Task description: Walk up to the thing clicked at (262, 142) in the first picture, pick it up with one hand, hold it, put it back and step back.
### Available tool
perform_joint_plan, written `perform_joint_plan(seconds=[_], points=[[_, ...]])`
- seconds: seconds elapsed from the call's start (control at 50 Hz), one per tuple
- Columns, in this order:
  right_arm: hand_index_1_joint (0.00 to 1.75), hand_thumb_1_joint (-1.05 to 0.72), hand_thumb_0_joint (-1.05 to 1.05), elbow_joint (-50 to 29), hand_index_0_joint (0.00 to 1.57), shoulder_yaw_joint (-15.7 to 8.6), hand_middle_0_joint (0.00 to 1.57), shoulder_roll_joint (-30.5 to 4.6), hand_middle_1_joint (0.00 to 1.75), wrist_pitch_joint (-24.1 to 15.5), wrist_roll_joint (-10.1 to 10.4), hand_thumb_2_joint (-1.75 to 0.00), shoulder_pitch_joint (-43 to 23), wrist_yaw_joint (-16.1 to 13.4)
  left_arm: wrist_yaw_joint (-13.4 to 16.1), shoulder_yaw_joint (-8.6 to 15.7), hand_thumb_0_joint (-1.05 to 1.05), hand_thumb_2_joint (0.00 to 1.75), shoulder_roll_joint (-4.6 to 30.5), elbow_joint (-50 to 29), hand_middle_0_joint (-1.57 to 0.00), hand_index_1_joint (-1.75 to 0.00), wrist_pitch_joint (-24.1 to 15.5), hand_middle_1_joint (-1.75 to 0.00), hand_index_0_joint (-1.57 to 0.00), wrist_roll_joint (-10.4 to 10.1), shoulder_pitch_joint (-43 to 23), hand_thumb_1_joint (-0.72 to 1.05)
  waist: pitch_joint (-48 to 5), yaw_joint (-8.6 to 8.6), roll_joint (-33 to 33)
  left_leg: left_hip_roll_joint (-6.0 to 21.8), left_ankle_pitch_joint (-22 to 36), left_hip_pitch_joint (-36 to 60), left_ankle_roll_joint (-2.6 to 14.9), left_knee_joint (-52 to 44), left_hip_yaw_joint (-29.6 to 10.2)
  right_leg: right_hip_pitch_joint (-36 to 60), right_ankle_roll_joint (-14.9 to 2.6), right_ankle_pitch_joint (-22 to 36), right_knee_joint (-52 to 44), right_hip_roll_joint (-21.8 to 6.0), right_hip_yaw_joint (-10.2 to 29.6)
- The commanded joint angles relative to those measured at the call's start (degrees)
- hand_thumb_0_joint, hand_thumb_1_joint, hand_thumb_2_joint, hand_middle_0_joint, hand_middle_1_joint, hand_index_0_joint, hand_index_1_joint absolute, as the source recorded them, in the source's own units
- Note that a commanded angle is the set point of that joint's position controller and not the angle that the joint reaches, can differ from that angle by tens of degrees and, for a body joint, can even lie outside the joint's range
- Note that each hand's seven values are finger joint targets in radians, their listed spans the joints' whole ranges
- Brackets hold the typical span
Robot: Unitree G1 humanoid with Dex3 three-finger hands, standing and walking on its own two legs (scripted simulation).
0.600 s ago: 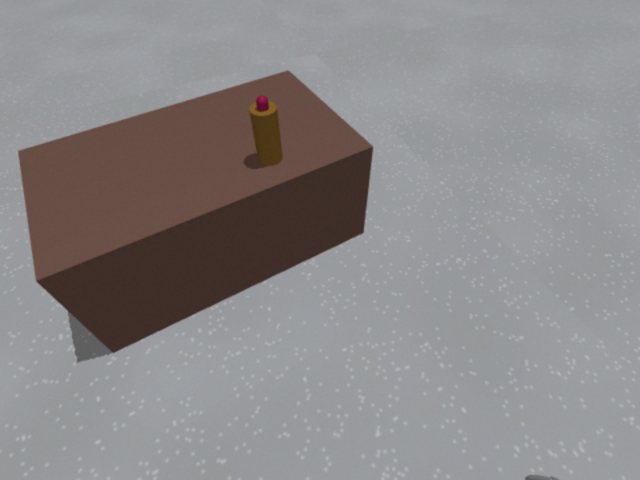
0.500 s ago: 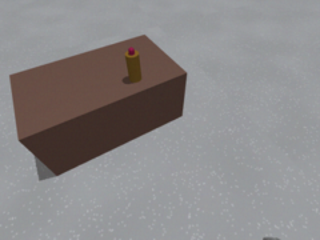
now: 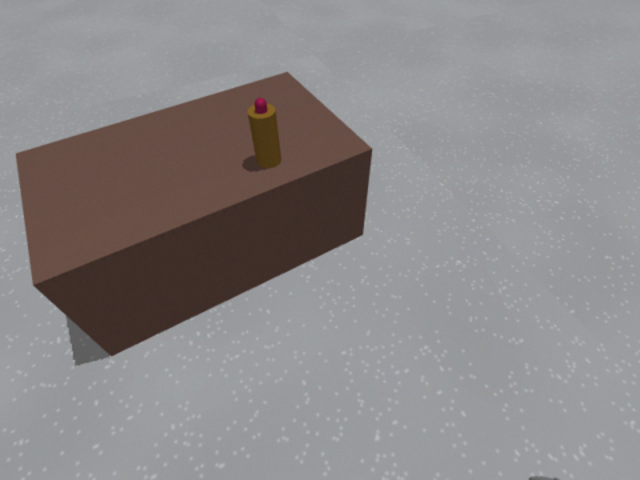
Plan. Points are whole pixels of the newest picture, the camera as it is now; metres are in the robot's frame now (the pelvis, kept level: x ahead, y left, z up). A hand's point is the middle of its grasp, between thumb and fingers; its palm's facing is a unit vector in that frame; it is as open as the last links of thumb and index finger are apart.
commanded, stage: stand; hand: right
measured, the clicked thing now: (264, 131) +1.06 +0.19 -0.22
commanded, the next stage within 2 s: walk up in 0.52 s
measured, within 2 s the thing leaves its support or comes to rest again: neither
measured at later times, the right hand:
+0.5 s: hand out of the picture +0.07 -0.25 -0.16, palm faces -0.04 +0.94 -0.33, open 7.4 cm
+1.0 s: hand (437, 406) +0.23 -0.15 -0.14, palm faces -0.20 +0.88 -0.42, open 7.4 cm
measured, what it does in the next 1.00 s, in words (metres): walks ahead: left foot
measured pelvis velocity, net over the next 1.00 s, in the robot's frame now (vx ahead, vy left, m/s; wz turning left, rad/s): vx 0.11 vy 0.11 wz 0.24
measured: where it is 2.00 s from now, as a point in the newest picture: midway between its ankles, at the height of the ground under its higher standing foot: (292, 370)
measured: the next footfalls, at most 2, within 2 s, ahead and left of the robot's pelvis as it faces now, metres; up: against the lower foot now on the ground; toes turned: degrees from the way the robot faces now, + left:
left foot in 0.86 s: +0.17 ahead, +0.24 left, +0.00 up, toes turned +18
right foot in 1.36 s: +0.46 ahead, +0.03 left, +0.00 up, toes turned +17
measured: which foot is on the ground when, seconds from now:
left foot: down 0.00-0.56, up 0.58-0.84, down 0.86-1.00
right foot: down 0.00-0.88, up 0.90-1.00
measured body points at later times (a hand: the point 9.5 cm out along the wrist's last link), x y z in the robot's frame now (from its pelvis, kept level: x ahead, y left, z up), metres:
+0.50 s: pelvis +0.00 +0.00 +0.00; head +0.01 +0.00 +0.45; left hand +0.07 +0.30 -0.13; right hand +0.07 -0.30 -0.13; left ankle +0.00 +0.13 -0.75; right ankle -0.01 -0.11 -0.75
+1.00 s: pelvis +0.11 +0.11 -0.03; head +0.12 +0.15 +0.42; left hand +0.11 +0.45 -0.16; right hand +0.24 -0.20 -0.12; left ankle +0.14 +0.23 -0.75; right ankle +0.07 -0.05 -0.67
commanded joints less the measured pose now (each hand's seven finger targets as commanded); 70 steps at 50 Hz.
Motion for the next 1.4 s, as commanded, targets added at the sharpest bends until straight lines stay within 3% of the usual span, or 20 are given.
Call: perform_joint_plan(seconds=[0.0, 0.48, 0.5, 0.52, 0.54, 0.56, 0.66, 0.78, 0.82, 0.84, 0.86, 0.88, 0.9, 0.96, 1.02, 1.16, 1.28, 1.32, 1.34, 1.38], points=[[0.30, -0.90, 0.00, -3.1, 0.20, -2.1, 0.20, -12.0, 0.30, -1.4, 0.2, -0.90, -2.0, -0.9, 0.7, 2.7, 0.00, 0.90, 12.3, -3.3, -0.20, -0.30, -1.4, -0.30, -0.20, -0.2, -1.9, 0.90, -5.0, 0.29, 0.1, 6.5, 11.0, 0.0, 2.03, -2.3, -4.8, 1.7, -1.03, 10.0, -2.7, -7.7, 5.6], [0.30, -0.90, 0.00, -3.1, 0.20, -2.2, 0.20, -12.2, 0.30, -1.4, 0.2, -0.90, -1.9, -0.8, 0.6, 2.7, 0.00, 0.90, 12.3, -3.3, -0.20, -0.30, -1.5, -0.30, -0.20, -0.1, -1.0, 0.90, -4.8, 0.30, 0.0, 6.6, 9.1, 0.5, 2.24, -2.6, -4.8, 1.1, -1.08, 8.8, -3.6, -7.9, 6.1], [0.30, -0.90, 0.00, -7.7, 0.20, -6.0, 0.20, -16.9, 0.30, -0.9, -0.5, -0.90, 0.6, 1.0, -0.3, 7.6, 0.00, 0.90, 19.3, -6.5, -0.20, -0.30, -2.5, -0.30, -0.20, 0.3, 3.7, 0.90, -7.4, 3.23, -1.0, 2.5, -13.2, -12.3, 6.12, 4.8, -6.8, 12.2, -2.62, -16.8, 1.7, -5.4, 2.6], [0.30, -0.90, 0.00, -9.3, 0.20, -5.7, 0.20, -15.4, 0.30, -0.4, -0.9, -0.90, -2.6, 1.9, -0.5, 8.7, 0.00, 0.90, 20.1, -5.7, -0.20, -0.30, -2.6, -0.30, -0.20, 1.2, 7.8, 0.90, -3.9, 5.86, -3.7, 0.4, -19.6, -26.8, 4.52, 9.0, -3.2, 18.8, -5.53, -27.8, -2.4, -10.1, 8.7], [0.30, -0.90, 0.00, -11.5, 0.20, -5.6, 0.20, -13.7, 0.30, 0.2, -1.5, -0.90, -6.2, 2.2, -0.4, 9.8, 0.00, 0.90, 21.8, -6.0, -0.20, -0.30, -2.9, -0.30, -0.20, 1.6, 9.0, 0.90, -0.2, 7.50, -12.2, -0.6, -15.4, -34.1, 3.69, 24.6, 1.3, 16.4, -9.15, -33.5, -11.8, -20.9, 19.3], [0.30, -0.90, 0.00, -12.9, 0.20, -6.0, 0.20, -14.6, 0.30, 0.4, -2.2, -0.90, -6.7, 2.5, -0.3, 10.1, 0.00, 0.90, 21.9, -8.9, -0.20, -0.30, -3.2, -0.30, -0.20, 2.0, 6.2, 0.90, 1.6, 6.79, -9.1, 3.5, -14.7, -35.8, 2.63, 31.3, 0.0, 10.8, -13.12, -31.6, -13.6, -27.9, 23.1], [0.30, -0.90, 0.00, -13.5, 0.20, -7.9, 0.20, -14.5, 0.30, -0.2, -1.3, -0.90, 1.6, 5.2, -1.1, 9.8, 0.00, 0.90, 19.0, -14.0, -0.20, -0.30, -4.2, -0.30, -0.20, 2.3, 1.3, 0.90, 4.0, 2.36, -5.9, 8.4, -11.7, -29.7, 0.79, 27.9, -1.7, 5.2, -12.34, -19.9, -11.7, -22.0, 8.8], [0.30, -0.90, 0.00, -14.2, 0.20, -9.0, 0.20, -13.0, 0.30, -0.9, -1.0, -0.90, 7.3, 5.7, -2.5, 9.5, 0.00, 0.90, 19.3, -17.0, -0.20, -0.30, -3.5, -0.30, -0.20, 2.0, 0.9, 0.90, 1.0, -0.21, -7.5, 3.2, 2.4, -6.6, 0.03, 18.0, 9.7, -11.0, -7.67, -20.5, -0.2, -14.5, -5.8], [0.30, -0.90, 0.00, -12.2, 0.20, -10.3, 0.20, -15.6, 0.30, -1.3, -1.2, -0.90, 14.4, 4.6, -2.5, 8.8, 0.00, 0.90, 17.2, -17.8, -0.20, -0.30, -2.8, -0.30, -0.20, 2.4, 2.3, 0.90, -2.1, -3.37, -0.7, -0.2, -4.0, 3.3, 1.64, 18.7, 10.9, -16.6, -6.89, -17.0, 12.9, -12.8, -7.5], [0.30, -0.90, 0.00, -10.9, 0.20, -11.3, 0.20, -18.2, 0.30, -1.6, -1.2, -0.90, 20.4, 3.7, -2.7, 7.9, 0.00, 0.90, 14.6, -17.8, -0.20, -0.30, -2.4, -0.30, -0.20, 2.5, 4.2, 0.90, -4.4, -6.43, 6.6, -0.9, -10.4, 10.9, 3.82, 18.0, 8.0, -22.1, -5.84, -13.4, 27.1, -10.3, -9.0], [0.30, -0.90, 0.00, -10.9, 0.20, -12.4, 0.20, -23.1, 0.30, -2.0, -1.5, -0.90, 26.0, 2.6, -3.1, 6.5, 0.00, 0.90, 10.2, -18.8, -0.20, -0.30, -2.3, -0.30, -0.20, 1.9, 6.0, 0.90, -2.5, -8.77, 21.3, 9.4, -27.6, 12.1, 8.92, 3.8, -13.6, -31.0, -3.39, -23.1, 46.9, -3.5, -10.2], [0.30, -0.90, 0.00, -13.7, 0.20, -12.2, 0.20, -27.1, 0.30, -2.7, -0.9, -0.90, 22.8, 2.5, -3.1, 6.1, 0.00, 0.90, 11.5, -20.7, -0.20, -0.30, -2.5, -0.30, -0.20, 0.9, 5.3, 0.90, -2.4, -7.02, 19.7, 20.8, -36.5, 6.1, 14.88, -11.1, -44.3, -35.0, -2.41, -24.4, 52.5, 0.1, -1.8], [0.30, -0.90, 0.00, -15.0, 0.20, -12.4, 0.20, -28.1, 0.30, -2.8, 0.8, -0.90, 18.5, 2.5, -2.8, 7.0, 0.00, 0.90, 17.5, -20.6, -0.20, -0.30, -2.5, -0.30, -0.20, 1.3, 2.7, 0.90, 0.5, -5.85, 12.2, 24.6, -36.2, 2.1, 17.70, -13.7, -50.6, -33.9, -2.50, -21.8, 53.6, -3.8, 3.7], [0.30, -0.90, 0.00, -18.2, 0.20, -9.6, 0.20, -20.9, 0.30, -4.3, 0.3, -0.90, 12.6, 1.2, -2.5, 7.1, 0.00, 0.90, 17.4, -16.5, -0.20, -0.30, -2.4, -0.30, -0.20, -0.5, 9.0, 0.90, -0.1, -0.49, 5.5, 16.0, -10.0, 0.5, 13.63, -3.3, -25.0, -30.5, -2.67, -11.2, 49.6, -8.8, 5.7], [0.30, -0.90, 0.00, -18.3, 0.20, -8.5, 0.20, -18.2, 0.30, -5.4, 1.0, -0.90, 15.5, 0.9, -3.1, 7.5, 0.00, 0.90, 16.2, -16.4, -0.20, -0.30, -1.3, -0.30, -0.20, -0.4, 11.2, 0.90, -2.0, 0.86, 5.6, 12.5, 2.7, -3.7, 11.34, -2.4, -15.4, -22.5, -1.55, -7.0, 41.5, -8.1, 3.9], [0.30, -0.90, 0.00, -21.0, 0.20, -9.1, 0.20, -19.4, 0.30, -6.7, 0.2, -0.90, 18.1, 0.7, -4.9, 8.2, 0.00, 0.90, 14.4, -21.8, -0.20, -0.30, -1.1, -0.30, -0.20, 0.8, 2.7, 0.90, 4.2, -1.71, 5.6, 12.6, -6.5, -5.2, 13.84, -5.7, -13.4, -26.5, -0.03, -0.8, 25.8, -7.8, 2.4], [0.30, -0.90, 0.00, -22.3, 0.20, -8.6, 0.20, -18.5, 0.30, -6.5, 0.0, -0.90, 19.4, -0.1, -5.0, 8.5, 0.00, 0.90, 12.3, -23.0, -0.20, -0.30, -2.6, -0.30, -0.20, 0.6, 1.5, 0.90, 0.9, -1.04, 6.3, 11.7, 17.9, -2.5, 11.08, 4.2, -9.2, -18.4, -2.00, -0.1, 16.4, -4.2, -0.8], [0.30, -0.90, 0.00, -23.5, 0.20, -8.3, 0.20, -17.9, 0.30, -6.1, 0.1, -0.90, 17.3, -0.6, -4.5, 9.5, 0.00, 0.90, 13.1, -20.6, -0.20, -0.30, -2.9, -0.30, -0.20, 0.4, 10.0, 0.90, -3.2, 3.92, 3.1, 9.2, 21.5, -6.4, 8.69, 15.1, -6.3, -4.5, -3.12, 0.2, 11.0, -1.6, -2.5], [0.30, -0.90, 0.00, -23.8, 0.20, -7.1, 0.20, -15.1, 0.30, -6.0, 0.3, -0.90, 18.7, -0.6, -3.9, 10.6, 0.00, 0.90, 15.6, -19.1, -0.20, -0.30, -3.5, -0.30, -0.20, 0.9, 16.0, 0.90, -6.9, 6.72, -2.4, 5.6, 19.6, -10.6, 7.04, 27.6, -3.3, 5.1, -4.33, -0.6, 9.3, -3.0, -0.4], [0.30, -0.90, 0.00, -24.7, 0.20, -5.9, 0.20, -12.1, 0.30, -5.7, 1.1, -0.90, 20.8, -0.8, -3.0, 11.7, 0.00, 0.90, 22.1, -19.4, -0.20, -0.30, -4.1, -0.30, -0.20, 0.9, 20.5, 0.90, -8.0, 6.45, -17.1, -5.3, -17.5, -32.4, 3.71, 48.8, 2.1, 15.3, -10.55, -13.1, -4.0, -25.0, 34.2]])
